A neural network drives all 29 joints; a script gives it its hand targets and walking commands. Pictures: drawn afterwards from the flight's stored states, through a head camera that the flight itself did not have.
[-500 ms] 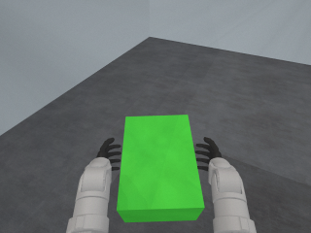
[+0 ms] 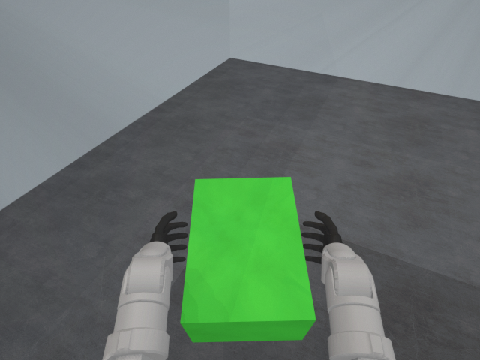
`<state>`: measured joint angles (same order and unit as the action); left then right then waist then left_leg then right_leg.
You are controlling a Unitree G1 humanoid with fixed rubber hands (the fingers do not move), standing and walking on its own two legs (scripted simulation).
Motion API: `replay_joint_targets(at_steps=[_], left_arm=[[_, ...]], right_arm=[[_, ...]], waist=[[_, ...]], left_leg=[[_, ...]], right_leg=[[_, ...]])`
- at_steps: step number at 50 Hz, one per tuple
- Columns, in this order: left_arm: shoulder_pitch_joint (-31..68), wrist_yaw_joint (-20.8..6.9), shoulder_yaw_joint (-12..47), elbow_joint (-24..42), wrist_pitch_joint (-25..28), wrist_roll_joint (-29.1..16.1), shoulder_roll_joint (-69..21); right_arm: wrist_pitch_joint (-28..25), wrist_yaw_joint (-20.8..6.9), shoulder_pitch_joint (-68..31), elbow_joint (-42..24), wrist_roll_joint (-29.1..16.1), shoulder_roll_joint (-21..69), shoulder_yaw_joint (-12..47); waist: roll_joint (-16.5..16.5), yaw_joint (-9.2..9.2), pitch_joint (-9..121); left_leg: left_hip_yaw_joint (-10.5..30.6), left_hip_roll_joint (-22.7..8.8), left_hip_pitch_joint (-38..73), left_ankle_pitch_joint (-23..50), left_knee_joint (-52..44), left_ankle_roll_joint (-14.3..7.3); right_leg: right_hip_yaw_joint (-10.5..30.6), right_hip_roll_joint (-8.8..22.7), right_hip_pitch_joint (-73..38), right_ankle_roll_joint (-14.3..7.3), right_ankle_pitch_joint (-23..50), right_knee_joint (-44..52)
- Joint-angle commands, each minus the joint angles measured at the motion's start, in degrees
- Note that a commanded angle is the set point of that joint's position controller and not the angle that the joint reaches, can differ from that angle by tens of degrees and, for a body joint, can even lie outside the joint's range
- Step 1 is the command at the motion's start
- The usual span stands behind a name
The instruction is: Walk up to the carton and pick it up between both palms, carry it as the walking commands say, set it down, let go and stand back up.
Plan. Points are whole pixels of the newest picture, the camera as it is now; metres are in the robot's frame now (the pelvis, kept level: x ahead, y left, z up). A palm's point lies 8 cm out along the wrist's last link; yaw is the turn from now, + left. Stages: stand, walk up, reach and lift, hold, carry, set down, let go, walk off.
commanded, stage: hold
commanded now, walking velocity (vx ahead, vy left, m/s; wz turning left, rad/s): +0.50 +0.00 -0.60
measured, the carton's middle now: (245, 254) +0.34 +0.00 -0.03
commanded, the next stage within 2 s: carry in 0.02 s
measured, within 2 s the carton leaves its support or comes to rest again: neither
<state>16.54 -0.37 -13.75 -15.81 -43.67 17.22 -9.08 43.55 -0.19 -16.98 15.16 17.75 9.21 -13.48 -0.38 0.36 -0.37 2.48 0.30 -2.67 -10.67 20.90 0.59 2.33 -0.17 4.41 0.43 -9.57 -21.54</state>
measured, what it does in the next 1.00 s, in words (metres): walks ahead, turning right: left foot, then right foot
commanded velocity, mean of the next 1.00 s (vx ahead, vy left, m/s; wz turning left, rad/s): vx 0.17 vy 0.00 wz -0.20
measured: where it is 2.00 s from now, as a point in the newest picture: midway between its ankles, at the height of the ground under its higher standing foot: outside the picture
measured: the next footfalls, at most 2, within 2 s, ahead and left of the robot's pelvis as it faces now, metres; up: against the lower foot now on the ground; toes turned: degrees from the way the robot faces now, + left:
left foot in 0.58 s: +0.29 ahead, +0.05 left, +0.00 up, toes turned -2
right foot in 0.72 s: +0.17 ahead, -0.13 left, +0.01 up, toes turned -22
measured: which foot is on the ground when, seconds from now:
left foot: down 0.00-0.30, up 0.32-0.56, down 0.58-1.00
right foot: down 0.00-0.60, up 0.62-0.70, down 0.72-1.00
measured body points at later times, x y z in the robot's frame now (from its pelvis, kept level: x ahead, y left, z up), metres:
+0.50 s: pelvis +0.12 -0.03 +0.00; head +0.12 -0.03 +0.45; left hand +0.45 +0.05 +0.08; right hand +0.39 -0.24 +0.08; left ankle +0.16 +0.08 -0.71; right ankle +0.04 -0.12 -0.74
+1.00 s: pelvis +0.28 -0.05 +0.00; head +0.30 -0.06 +0.45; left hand +0.62 -0.01 +0.07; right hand +0.54 -0.29 +0.07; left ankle +0.26 +0.05 -0.73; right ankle +0.14 -0.11 -0.73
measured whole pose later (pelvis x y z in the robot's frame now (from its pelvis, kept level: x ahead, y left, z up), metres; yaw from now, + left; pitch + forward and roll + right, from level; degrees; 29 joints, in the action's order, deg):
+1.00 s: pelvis +0.28 -0.05 +0.00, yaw -16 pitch +7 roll +0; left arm 23.4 15.6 -10.4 6.3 -70.1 9.2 -11.3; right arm 69.8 15.9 -22.1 -7.8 8.1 10.9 -10.5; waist -0.1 1.0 4.9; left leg -13.1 -4.1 -18.0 -14.1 31.6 -0.1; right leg -5.9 0.9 10.4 0.0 -17.9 -27.2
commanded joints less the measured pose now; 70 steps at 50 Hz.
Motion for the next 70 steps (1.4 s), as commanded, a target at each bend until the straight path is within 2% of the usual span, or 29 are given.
replay_joint_targets(at_steps=[1, 3, 6, 8, 10, 14, 15, 16, 17, 18, 21, 25, 28, 29, 30, 31, 34, 36, 41, 47, 54, 56, 58, 60, 62, 63, 64, 68, 70], left_arm=[[30.4, -14.6, 32.0, 2.2, 2.2, -17.2, -51.9], [31.8, -14.1, 32.6, 3.0, 2.5, -17.6, -51.9], [34.7, -12.7, 37.8, 13.0, 0.3, -22.6, -51.8], [34.2, -12.3, 39.7, 15.2, -2.7, -24.2, -50.3], [33.5, -12.4, 41.0, 16.5, -6.1, -26.2, -49.8], [33.2, -11.6, 44.7, 23.2, -12.8, -32.4, -50.2], [31.6, -11.3, 44.9, 22.7, -14.6, -33.1, -50.1], [28.5, -10.9, 44.1, 21.0, -16.1, -32.4, -49.6], [27.9, -10.4, 43.5, 20.6, -17.3, -31.9, -49.1], [30.0, -10.0, 43.2, 22.7, -18.6, -32.3, -49.7], [32.3, -9.1, 42.6, 26.2, -21.6, -34.1, -52.4], [31.7, -9.1, 42.2, 26.8, -24.4, -34.8, -54.7], [32.6, -9.1, 41.6, 26.1, -26.0, -34.3, -56.1], [32.5, -9.1, 41.6, 25.4, -26.6, -33.9, -56.3], [31.5, -9.3, 41.5, 24.5, -27.2, -33.6, -56.7], [36.8, -9.3, 42.2, 26.0, -27.8, -35.2, -56.9], [40.3, -9.9, 43.0, 26.2, -27.7, -36.6, -58.1], [41.3, -9.9, 43.2, 25.8, -27.6, -37.2, -59.4], [36.0, -9.7, 40.5, 21.0, -27.5, -34.9, -59.5], [37.5, -9.2, 40.3, 23.1, -26.7, -34.0, -59.6], [33.2, -8.9, 41.9, 25.2, -25.7, -34.3, -59.9], [33.3, -8.7, 43.0, 27.3, -25.3, -34.6, -59.6], [33.1, -8.8, 43.8, 28.5, -25.5, -34.4, -59.1], [32.2, -9.3, 44.0, 29.0, -25.7, -35.0, -58.3], [33.1, -9.7, 44.3, 29.8, -25.4, -35.8, -59.4], [29.6, -9.7, 44.3, 27.0, -25.2, -34.7, -60.0], [29.2, -9.3, 44.2, 26.6, -25.3, -34.7, -59.7], [29.1, -9.6, 42.0, 24.7, -24.9, -33.2, -58.1], [29.5, -9.4, 42.2, 26.2, -24.1, -33.0, -58.5]], right_arm=[[-2.1, -14.7, -29.5, -2.0, -18.3, 55.2, 30.9], [-1.7, -14.5, -29.9, -2.2, -19.0, 55.4, 31.5], [0.2, -12.5, -30.4, -8.9, -22.3, 54.7, 36.1], [2.7, -11.0, -26.7, -9.8, -22.3, 53.4, 36.7], [5.4, -9.9, -26.0, -12.9, -23.5, 52.3, 39.3], [12.2, -8.2, -25.0, -20.9, -26.7, 51.1, 42.2], [14.0, -8.0, -24.0, -21.0, -27.2, 50.5, 42.3], [16.0, -8.3, -24.8, -21.7, -28.2, 50.2, 42.5], [17.6, -8.7, -27.3, -23.0, -30.1, 50.9, 43.8], [18.8, -8.9, -30.7, -23.7, -32.3, 51.7, 45.3], [21.9, -9.3, -31.2, -24.7, -36.0, 55.3, 46.6], [24.6, -8.8, -31.1, -25.3, -36.7, 57.5, 44.4], [26.4, -8.9, -32.3, -24.7, -36.1, 59.0, 43.2], [27.0, -9.2, -32.4, -23.7, -35.8, 59.1, 42.6], [27.3, -9.4, -31.6, -22.4, -35.4, 58.3, 41.6], [27.1, -9.4, -30.9, -20.0, -34.9, 58.3, 40.6], [27.0, -9.4, -32.6, -22.2, -34.6, 60.3, 40.4], [26.6, -9.4, -35.0, -24.0, -34.9, 60.6, 40.0], [27.1, -9.2, -34.7, -22.8, -35.3, 61.3, 40.4], [27.2, -9.5, -35.7, -22.6, -35.7, 61.9, 41.4], [26.4, -9.3, -32.3, -25.7, -35.9, 62.0, 42.6], [26.1, -9.3, -31.0, -26.7, -35.9, 61.5, 43.0], [26.0, -9.2, -28.0, -25.5, -35.4, 61.3, 43.0], [25.6, -8.9, -27.0, -26.3, -34.7, 61.0, 43.1], [24.9, -8.7, -27.5, -27.8, -34.4, 60.8, 42.9], [25.5, -8.6, -27.6, -27.9, -34.2, 61.6, 43.0], [25.7, -8.6, -27.9, -28.7, -35.4, 61.4, 43.9], [25.5, -8.6, -30.0, -28.0, -35.6, 60.0, 45.2], [25.1, -9.2, -30.5, -28.2, -35.5, 60.3, 44.7]], waist=[[2.3, -0.61, 13.7], [2.7, -0.50, 11.0], [0.2, 0.05, 14.6], [-6.3, 1.12, 18.5], [-10.8, 0.41, 16.9], [-6.8, -0.03, 17.4], [-2.7, -0.42, 19.0], [8.1, -1.48, 18.1], [18.4, -2.35, 15.5], [14.5, -2.50, 15.0], [4.5, -1.92, 19.9], [10.5, -1.68, 22.4], [6.9, -0.79, 24.0], [3.4, -0.45, 25.9], [-6.3, -0.79, 27.9], [-15.0, -0.36, 27.4], [-7.9, -0.02, 25.0], [-7.0, -0.39, 26.4], [2.7, -0.19, 29.2], [-0.2, -0.32, 27.0], [3.7, -0.16, 26.0], [-2.1, 0.95, 25.7], [-11.6, 2.02, 23.7], [-9.2, 1.04, 25.4], [-1.0, -0.25, 27.3], [11.9, -0.84, 25.9], [14.0, -1.25, 26.2], [10.8, -1.38, 24.2], [8.8, -0.82, 24.4]], left_leg=[[-0.2, -5.4, -9.4, -10.6, 0.7, -1.0], [-0.7, -3.7, -13.2, -26.3, 2.0, -1.5], [0.7, -6.3, -7.6, -21.4, 1.6, -2.4], [8.6, -12.5, -1.1, -27.5, -5.6, -5.3], [15.9, -20.9, -5.5, -33.9, -11.7, -9.1], [-0.5, -14.9, -14.2, -30.5, -2.4, -5.0], [-5.3, -12.2, -18.3, -28.7, 5.9, -2.9], [-11.7, -7.3, -27.7, -22.4, 19.8, 0.8], [-11.8, -3.7, -42.2, -19.7, 30.2, 2.7], [-7.9, -4.9, -47.1, -24.0, 32.4, 2.7], [-7.6, -5.0, -40.2, -17.1, 23.7, 2.5], [-12.6, -0.7, -25.1, -4.2, 11.6, 1.5], [-14.0, -2.3, -6.3, 11.2, 0.8, -0.2], [-9.6, -7.7, 3.2, 16.2, 1.0, -1.7], [2.9, -19.3, 10.0, 27.2, 0.2, -4.5], [8.5, -24.0, 13.0, 32.6, 1.9, -11.1], [2.7, -21.2, 7.1, 28.2, -0.8, -9.3], [-6.0, -16.4, 1.5, 29.6, 2.7, -4.8], [-10.8, -11.0, -4.4, 29.5, 12.9, -1.1], [-11.0, -10.4, -0.5, 37.5, 11.9, -1.4], [-16.9, -4.0, -1.5, 30.3, 4.9, 0.3], [-14.2, -6.5, 15.0, 50.0, 4.3, -2.0], [-5.9, -14.4, 35.5, 78.7, 10.7, -7.9], [-6.8, -15.0, 27.7, 68.4, 12.9, -5.9], [-12.9, -9.1, -2.7, 27.0, 16.8, -1.2], [-13.9, -4.7, -20.2, -7.4, 21.5, 0.4], [-11.8, -3.8, -29.6, -18.5, 21.8, 0.7], [-11.9, -3.2, -26.0, -10.5, 12.5, 0.1], [-13.4, -3.6, -16.0, 3.5, 4.5, 0.1]], right_leg=[[1.8, 6.1, 5.9, -0.8, -10.9, 1.5], [5.3, 5.5, 12.2, -2.6, -28.6, 3.8], [3.4, 4.5, 18.0, -1.9, -21.0, -1.8], [-3.2, 0.1, 23.2, -0.3, -15.7, -13.6], [-4.8, 2.6, 25.4, -1.0, -15.1, -21.6], [-10.5, -0.7, 10.8, -1.9, -10.7, -5.3], [-7.0, 1.1, 2.8, -2.7, -11.4, -1.1], [10.5, 10.6, -2.5, -6.1, -20.1, 6.1], [29.3, 20.4, -9.6, -11.6, -12.0, 9.6], [30.3, 22.1, -13.5, -15.4, 1.4, 8.7], [15.4, 18.2, -14.5, -11.8, 23.6, 3.6], [1.6, 11.7, -8.9, -6.5, 34.3, -0.5], [-4.1, 7.5, 2.1, -3.7, 20.2, -8.0], [-4.9, 5.9, 9.6, -1.7, 9.6, -12.7], [-6.3, 3.4, 16.9, 0.4, -10.1, -21.3], [-6.3, -0.1, 22.7, 0.5, -20.6, -21.0], [-5.0, 2.3, 18.0, -0.3, -18.3, -9.8], [-7.3, 3.0, 8.0, 0.4, -1.7, -1.6], [-3.2, 10.9, -0.7, -1.3, 40.8, -10.5], [-6.6, 7.0, 2.0, -0.1, 30.9, -5.7], [-9.3, 5.6, -3.4, 0.8, 53.4, -11.8], [-11.5, 3.0, 13.1, 3.0, 32.2, -15.0], [-13.8, -0.4, 37.0, 4.5, -16.1, -9.0], [-11.0, 1.7, 25.0, 2.4, -6.5, 5.7], [-10.4, 4.4, -7.0, 0.7, 29.5, 9.2], [-0.9, 13.7, -19.1, -2.9, 71.3, -2.7], [1.5, 18.4, -27.6, -7.0, 88.4, -9.3], [-3.4, 15.4, -20.9, -7.2, 69.7, -8.5], [-8.0, 12.5, -13.6, -5.3, 57.5, -9.4]])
